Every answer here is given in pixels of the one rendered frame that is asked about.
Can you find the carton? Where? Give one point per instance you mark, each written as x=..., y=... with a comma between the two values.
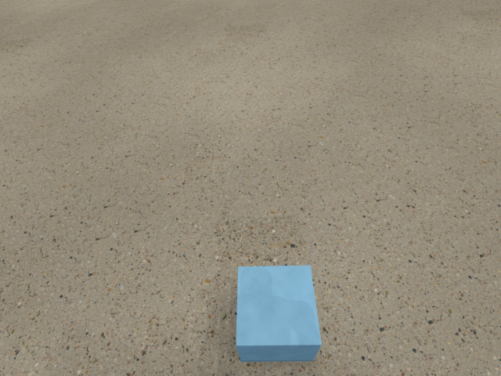
x=276, y=316

